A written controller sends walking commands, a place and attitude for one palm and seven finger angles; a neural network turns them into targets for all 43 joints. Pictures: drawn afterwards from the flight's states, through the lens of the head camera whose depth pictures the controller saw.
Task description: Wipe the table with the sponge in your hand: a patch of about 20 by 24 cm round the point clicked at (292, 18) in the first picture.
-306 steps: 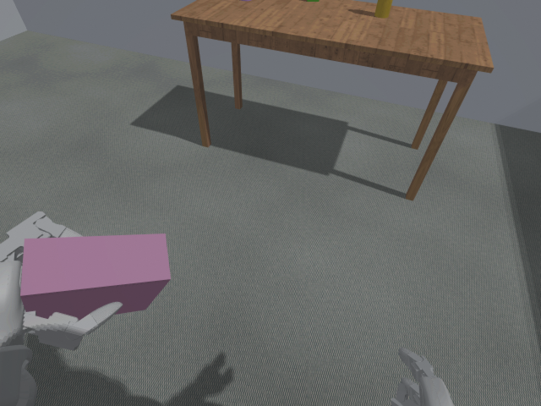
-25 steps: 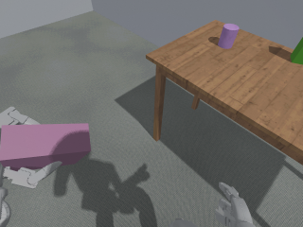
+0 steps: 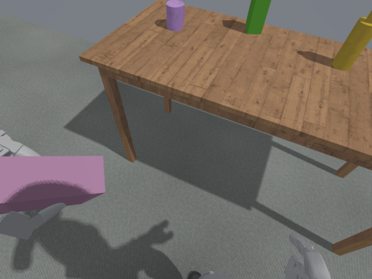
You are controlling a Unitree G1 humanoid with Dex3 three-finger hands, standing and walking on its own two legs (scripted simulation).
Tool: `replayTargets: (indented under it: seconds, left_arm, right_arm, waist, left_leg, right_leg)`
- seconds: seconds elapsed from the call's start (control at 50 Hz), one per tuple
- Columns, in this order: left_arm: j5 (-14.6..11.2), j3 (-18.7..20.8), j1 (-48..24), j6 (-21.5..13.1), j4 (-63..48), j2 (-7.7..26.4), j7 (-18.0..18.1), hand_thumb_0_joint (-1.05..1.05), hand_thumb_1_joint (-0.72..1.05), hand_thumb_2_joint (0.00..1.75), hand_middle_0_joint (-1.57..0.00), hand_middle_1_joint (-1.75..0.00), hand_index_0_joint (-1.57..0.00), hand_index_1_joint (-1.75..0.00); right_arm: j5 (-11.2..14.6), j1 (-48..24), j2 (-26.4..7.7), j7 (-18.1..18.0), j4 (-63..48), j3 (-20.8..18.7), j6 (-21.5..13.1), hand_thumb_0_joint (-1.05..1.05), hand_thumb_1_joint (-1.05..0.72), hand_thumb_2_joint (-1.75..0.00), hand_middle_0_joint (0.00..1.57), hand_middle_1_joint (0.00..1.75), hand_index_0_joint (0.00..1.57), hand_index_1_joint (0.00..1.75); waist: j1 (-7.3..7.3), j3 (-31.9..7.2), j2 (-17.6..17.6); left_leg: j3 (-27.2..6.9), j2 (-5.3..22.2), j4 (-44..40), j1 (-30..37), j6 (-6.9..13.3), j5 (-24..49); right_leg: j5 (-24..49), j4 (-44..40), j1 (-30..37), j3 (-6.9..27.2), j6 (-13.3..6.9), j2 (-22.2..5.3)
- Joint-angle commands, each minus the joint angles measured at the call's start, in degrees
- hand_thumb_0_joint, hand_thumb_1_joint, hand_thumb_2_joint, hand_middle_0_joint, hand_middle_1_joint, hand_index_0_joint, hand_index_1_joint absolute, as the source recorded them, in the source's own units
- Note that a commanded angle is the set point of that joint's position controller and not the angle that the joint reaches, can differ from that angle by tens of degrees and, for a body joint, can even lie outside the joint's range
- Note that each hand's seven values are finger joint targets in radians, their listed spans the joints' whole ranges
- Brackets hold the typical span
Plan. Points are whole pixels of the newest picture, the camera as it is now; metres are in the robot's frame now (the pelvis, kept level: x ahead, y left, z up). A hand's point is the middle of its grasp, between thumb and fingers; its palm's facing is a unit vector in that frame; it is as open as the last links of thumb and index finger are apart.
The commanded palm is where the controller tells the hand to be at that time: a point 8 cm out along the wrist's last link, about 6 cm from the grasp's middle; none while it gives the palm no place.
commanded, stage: turn to face it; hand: left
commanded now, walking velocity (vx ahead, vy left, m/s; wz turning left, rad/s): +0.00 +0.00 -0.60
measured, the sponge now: (61, 185) +0.23 +0.21 +0.15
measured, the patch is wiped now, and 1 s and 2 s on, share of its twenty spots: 0.00 0.00 0.00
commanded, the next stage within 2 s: take the last steps up to it in 1.32 s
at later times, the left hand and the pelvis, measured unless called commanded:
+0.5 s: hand (142, 190) +0.22 +0.08 +0.18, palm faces +0.04 -0.84 -0.53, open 9.7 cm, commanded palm +0.18 +0.15 +0.19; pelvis -0.06 -0.06 +0.01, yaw -19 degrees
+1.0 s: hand (221, 217) +0.19 -0.03 +0.17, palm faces -0.15 -0.86 -0.49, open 9.7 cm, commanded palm +0.16 +0.05 +0.19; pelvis -0.14 -0.09 -0.01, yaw -35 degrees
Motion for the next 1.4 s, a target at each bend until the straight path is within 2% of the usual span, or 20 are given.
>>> replayTargets:
  seconds: [0.0,0.08,0.22,0.24,0.28,0.36,0.6,0.64,0.68,0.72,0.76,0.88,0.9,0.92,0.94,1.02,1.24,1.28,1.34,1.38]
  left_arm:
    - [1.6,5.2,-7.7,-3.9,-12.0,8.0,0.8,0.0,0.1,1.3,-1.2,-1.6,-1.2,-1.6]
    - [1.8,0.1,-10.7,-3.7,-11.6,4.6,0.7,0.0,0.1,1.3,-1.2,-1.6,-1.2,-1.6]
    - [1.2,2.1,-11.6,-3.3,-7.6,6.0,0.6,0.0,0.1,1.3,-1.2,-1.6,-1.2,-1.6]
    - [1.3,3.5,-11.2,-3.5,-7.2,7.6,0.7,0.0,0.1,1.3,-1.2,-1.6,-1.2,-1.6]
    - [-0.2,7.2,-7.1,-3.1,-6.3,10.9,1.6,0.0,0.1,1.3,-1.2,-1.6,-1.2,-1.6]
    - [-1.3,8.7,0.6,-3.8,-11.1,9.2,1.8,0.0,0.1,1.3,-1.2,-1.6,-1.2,-1.6]
    - [-0.3,4.3,-3.2,-2.7,-10.2,7.3,1.7,0.0,0.1,1.3,-1.2,-1.6,-1.2,-1.6]
    - [0.1,4.2,-5.9,-3.4,-12.2,7.8,1.3,0.0,0.1,1.3,-1.2,-1.6,-1.2,-1.6]
    - [0.8,5.7,-6.5,-4.0,-13.0,9.4,0.9,0.0,0.1,1.3,-1.2,-1.6,-1.2,-1.6]
    - [1.1,3.5,-7.0,-3.7,-11.3,6.8,0.4,0.0,0.1,1.3,-1.2,-1.6,-1.2,-1.6]
    - [1.2,1.9,-10.2,-3.7,-13.3,6.3,0.3,0.0,0.1,1.3,-1.2,-1.6,-1.2,-1.6]
    - [1.5,1.5,-11.7,-2.8,-7.3,5.7,0.6,0.0,0.1,1.3,-1.2,-1.6,-1.2,-1.6]
    - [1.8,3.3,-11.8,-3.3,-7.1,7.7,0.9,0.0,0.1,1.3,-1.2,-1.6,-1.2,-1.6]
    - [1.4,5.7,-10.2,-3.3,-6.2,9.9,1.4,0.0,0.1,1.3,-1.2,-1.6,-1.2,-1.6]
    - [-0.1,7.6,-6.6,-2.7,-6.1,10.7,1.6,0.0,0.1,1.3,-1.2,-1.6,-1.2,-1.6]
    - [-0.8,8.7,1.5,-4.0,-11.4,9.0,2.0,0.0,0.1,1.3,-1.2,-1.6,-1.2,-1.6]
    - [0.1,6.1,0.5,-3.2,-8.6,7.2,1.7,0.0,0.1,1.3,-1.2,-1.6,-1.2,-1.6]
    - [0.5,4.3,-2.6,-3.5,-10.9,6.9,1.5,0.0,0.1,1.3,-1.2,-1.6,-1.2,-1.6]
    - [1.2,5.3,-3.8,-4.2,-10.5,7.8,1.4,0.0,0.1,1.3,-1.2,-1.6,-1.2,-1.6]
    - [1.7,4.0,-6.4,-3.8,-9.9,7.0,0.8,0.0,0.1,1.3,-1.2,-1.6,-1.2,-1.6]
  right_arm:
    - [-0.4,-5.7,-3.4,-1.0,-9.7,-0.4,-4.3,0.0,-0.9,-0.9,0.2,0.3,0.2,0.3]
    - [0.3,-3.5,-3.8,0.0,-9.1,-1.3,-6.9,0.0,-0.9,-0.9,0.2,0.3,0.2,0.3]
    - [0.1,-0.5,-4.3,1.2,-8.6,-1.0,-9.3,0.0,-0.9,-0.9,0.2,0.3,0.2,0.3]
    - [0.4,-0.3,-3.4,1.4,-8.6,-0.9,-9.2,0.0,-0.9,-0.9,0.2,0.3,0.2,0.3]
    - [0.8,-3.8,-1.6,1.2,-10.5,-0.6,-8.2,0.0,-0.9,-0.9,0.2,0.3,0.2,0.3]
    - [-0.1,-6.3,0.4,1.1,-8.8,1.5,-4.0,0.0,-0.9,-0.9,0.2,0.3,0.2,0.3]
    - [0.1,-4.4,-2.8,0.4,-9.1,-0.1,-2.0,0.0,-0.9,-0.9,0.2,0.3,0.2,0.3]
    - [-0.1,-3.9,-4.2,0.1,-9.5,-0.8,-2.5,0.0,-0.9,-0.9,0.2,0.3,0.2,0.3]
    - [0.0,-4.9,-3.9,-0.4,-10.4,-0.7,-3.4,0.0,-0.9,-0.9,0.2,0.3,0.2,0.3]
    - [-0.3,-4.2,-2.8,-0.1,-10.3,-0.9,-4.7,0.0,-0.9,-0.9,0.2,0.3,0.2,0.3]
    - [0.4,-3.4,-3.2,0.6,-9.8,-1.0,-6.1,0.0,-0.9,-0.9,0.2,0.3,0.2,0.3]
    - [0.2,-1.5,-4.6,1.2,-8.7,-0.9,-8.9,0.0,-0.9,-0.9,0.2,0.3,0.2,0.3]
    - [0.4,-1.0,-3.5,1.3,-8.7,-0.7,-8.8,0.0,-0.9,-0.9,0.2,0.3,0.2,0.3]
    - [0.4,-2.7,-1.5,1.1,-9.7,0.0,-8.6,0.0,-0.9,-0.9,0.2,0.3,0.2,0.3]
    - [0.8,-4.6,-2.0,0.7,-10.2,-0.8,-8.0,0.0,-0.9,-0.9,0.2,0.3,0.2,0.3]
    - [-0.4,-6.5,0.1,0.8,-7.6,1.2,-4.9,0.0,-0.9,-0.9,0.2,0.3,0.2,0.3]
    - [-0.3,-4.0,-2.6,-0.6,-6.8,-0.4,-5.2,0.0,-0.9,-0.9,0.2,0.3,0.2,0.3]
    - [-0.3,-3.0,-3.1,-0.9,-6.9,-0.7,-5.3,0.0,-0.9,-0.9,0.2,0.3,0.2,0.3]
    - [0.0,-4.9,-4.1,-1.8,-7.9,-0.9,-6.6,0.0,-0.9,-0.9,0.2,0.3,0.2,0.3]
    - [-0.7,-4.4,-2.5,-1.9,-7.5,-1.0,-8.0,0.0,-0.9,-0.9,0.2,0.3,0.2,0.3]
  waist:
    - [1.78,-6.2,22.8]
    - [1.46,-2.4,17.2]
    - [0.84,-6.5,15.9]
    - [0.85,-8.2,8.2]
    - [2.72,-12.2,-15.7]
    - [1.38,-15.3,-1.3]
    - [1.39,-12.0,-1.1]
    - [0.97,-10.0,4.9]
    - [2.05,-8.5,20.9]
    - [1.54,-2.8,18.8]
    - [1.99,-2.9,16.5]
    - [0.87,-4.9,12.6]
    - [0.65,-7.1,4.5]
    - [1.52,-8.8,-10.1]
    - [2.71,-11.0,-15.2]
    - [0.98,-14.8,-0.7]
    - [0.98,-13.9,-2.9]
    - [0.02,-13.3,0.7]
    - [1.52,-8.8,18.6]
    - [0.68,-3.5,18.1]
  left_leg:
    - [-18.9,25.7,-20.7,1.5,11.2,-5.0]
    - [-2.8,20.2,-13.2,2.6,7.9,13.6]
    - [3.9,17.3,1.2,2.6,1.9,20.1]
    - [5.5,14.5,9.3,0.1,0.2,14.2]
    - [-0.2,3.4,31.3,-15.9,-2.8,-15.8]
    - [-5.8,4.4,33.6,-17.8,-3.6,-7.8]
    - [-2.6,1.4,-3.4,4.8,-0.5,-1.8]
    - [-7.7,8.3,-11.4,10.7,3.2,-1.3]
    - [-16.4,22.4,-17.4,8.4,9.5,4.5]
    - [-12.6,23.8,-16.8,-1.3,11.8,8.1]
    - [-1.3,20.1,-12.6,2.8,7.9,17.0]
    - [2.7,16.7,2.8,-1.1,1.8,18.0]
    - [4.5,12.6,11.7,-3.7,0.0,11.0]
    - [5.1,4.6,23.2,-13.6,-2.4,-11.4]
    - [-2.5,2.9,33.1,-13.7,-2.1,-15.4]
    - [-6.2,3.6,36.3,-16.8,-2.8,-6.5]
    - [-2.1,-0.3,2.0,1.2,0.6,-4.8]
    - [-2.4,2.0,-8.4,8.8,2.0,-1.2]
    - [-18.2,21.0,-17.3,4.6,10.9,3.7]
    - [-14.9,21.4,-17.1,-6.0,12.2,7.9]
  right_leg:
    - [-21.5,28.3,-5.7,-1.3,5.3,-3.3]
    - [-20.0,29.1,-6.7,-6.1,6.9,-7.3]
    - [-8.1,-2.7,14.0,-12.3,6.2,-4.8]
    - [1.0,-6.4,17.5,-6.6,3.8,-9.2]
    - [27.6,-9.3,22.4,21.3,-5.5,-24.0]
    - [25.6,-5.8,26.1,13.1,-6.4,-20.4]
    - [-4.3,-11.6,9.0,18.9,-3.2,-15.3]
    - [-9.7,-5.4,0.9,16.2,0.5,-9.8]
    - [-21.4,19.5,-5.9,2.3,4.6,-2.1]
    - [-19.9,33.5,-5.2,-0.9,6.0,-5.9]
    - [-18.7,25.2,-4.3,-5.3,6.6,-6.9]
    - [-6.2,-2.3,15.8,-10.4,5.7,-5.5]
    - [5.7,-5.5,18.9,-2.7,2.6,-11.0]
    - [20.6,-8.3,22.3,14.5,-3.0,-21.1]
    - [18.9,-12.3,18.1,22.9,-4.0,-24.2]
    - [18.7,-8.3,23.3,13.2,-5.7,-20.5]
    - [-4.7,-14.9,12.4,15.3,-4.0,-17.5]
    - [-10.2,-12.8,8.1,12.6,-1.1,-15.1]
    - [-17.1,11.4,0.0,-0.8,5.0,-3.8]
    - [-18.3,25.8,1.6,-2.4,5.7,-4.8]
